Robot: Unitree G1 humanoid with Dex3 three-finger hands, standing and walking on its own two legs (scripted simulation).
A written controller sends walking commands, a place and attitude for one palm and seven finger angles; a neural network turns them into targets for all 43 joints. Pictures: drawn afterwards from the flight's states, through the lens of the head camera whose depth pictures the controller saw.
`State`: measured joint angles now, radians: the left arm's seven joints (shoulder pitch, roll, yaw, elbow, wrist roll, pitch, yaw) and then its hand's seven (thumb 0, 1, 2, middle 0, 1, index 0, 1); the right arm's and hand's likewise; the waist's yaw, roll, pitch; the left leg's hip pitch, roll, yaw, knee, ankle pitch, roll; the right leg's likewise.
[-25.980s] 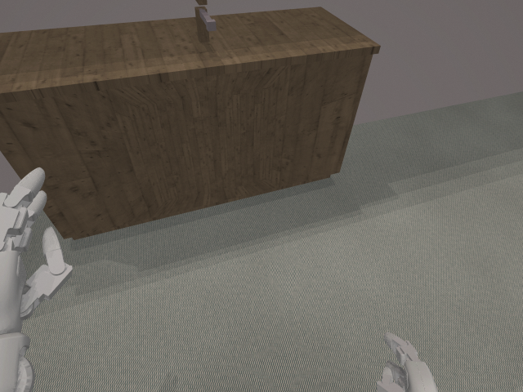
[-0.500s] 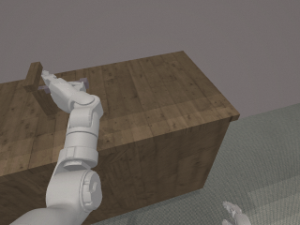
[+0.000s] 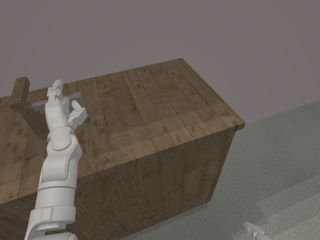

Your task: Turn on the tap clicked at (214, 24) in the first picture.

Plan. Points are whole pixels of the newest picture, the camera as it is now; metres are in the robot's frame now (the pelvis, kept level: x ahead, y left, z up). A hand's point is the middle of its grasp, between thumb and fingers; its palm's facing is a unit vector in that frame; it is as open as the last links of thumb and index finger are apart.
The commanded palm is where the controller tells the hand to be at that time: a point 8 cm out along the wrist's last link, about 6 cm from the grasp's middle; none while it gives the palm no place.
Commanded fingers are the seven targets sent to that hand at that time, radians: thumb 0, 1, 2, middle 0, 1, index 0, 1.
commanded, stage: draw the hand back beside the body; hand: left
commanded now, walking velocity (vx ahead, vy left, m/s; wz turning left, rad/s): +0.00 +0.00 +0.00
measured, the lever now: (77, 98) +0.49 +0.29 +0.10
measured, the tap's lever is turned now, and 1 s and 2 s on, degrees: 86 86 86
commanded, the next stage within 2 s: step back with the hand held close in 1.22 s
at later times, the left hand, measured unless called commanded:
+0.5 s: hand (50, 150) +0.25 +0.24 +0.17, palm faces +0.34 -0.91 -0.25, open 7.6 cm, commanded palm +0.21 +0.28 +0.17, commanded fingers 0.00 0.90 0.90 -0.19 -0.27 -0.19 -0.27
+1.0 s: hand (19, 189) +0.17 +0.26 +0.16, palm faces +0.43 -0.83 -0.36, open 7.4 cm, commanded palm +0.13 +0.29 +0.17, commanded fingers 0.00 0.90 0.90 -0.20 -0.30 -0.20 -0.30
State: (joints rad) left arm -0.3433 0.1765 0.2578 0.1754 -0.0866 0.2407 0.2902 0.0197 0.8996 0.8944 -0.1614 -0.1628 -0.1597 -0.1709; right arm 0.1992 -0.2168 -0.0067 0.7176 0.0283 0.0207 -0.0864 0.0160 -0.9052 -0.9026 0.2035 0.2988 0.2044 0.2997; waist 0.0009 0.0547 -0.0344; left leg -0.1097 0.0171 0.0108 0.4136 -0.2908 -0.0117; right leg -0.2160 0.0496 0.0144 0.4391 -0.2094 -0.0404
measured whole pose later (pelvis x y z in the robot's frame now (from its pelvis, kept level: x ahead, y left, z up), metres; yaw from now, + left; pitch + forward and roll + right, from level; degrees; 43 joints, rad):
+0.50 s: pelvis -0.02 +0.01 +0.01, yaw +1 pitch -6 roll +0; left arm 0.04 0.30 0.19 -0.07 -0.07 -0.09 0.08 0.02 0.90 0.89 -0.19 -0.24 -0.19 -0.24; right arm 0.14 -0.18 0.03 0.63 0.01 -0.06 -0.04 0.02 -0.90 -0.90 0.20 0.30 0.21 0.30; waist 0.05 0.06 0.05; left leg 0.01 0.00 0.00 0.31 -0.21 0.00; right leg -0.08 0.03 0.00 0.31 -0.13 -0.03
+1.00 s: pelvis -0.02 +0.01 +0.01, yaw +2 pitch -7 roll +0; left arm 0.40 0.32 0.27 -0.34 -0.06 -0.13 0.09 0.02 0.89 0.89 -0.21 -0.29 -0.21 -0.30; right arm 0.17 -0.21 -0.01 0.65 -0.01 -0.11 -0.04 0.02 -0.90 -0.90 0.20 0.30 0.20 0.30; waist 0.07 0.07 0.06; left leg 0.01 0.00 -0.02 0.34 -0.23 0.00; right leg -0.06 0.03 -0.01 0.31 -0.13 -0.03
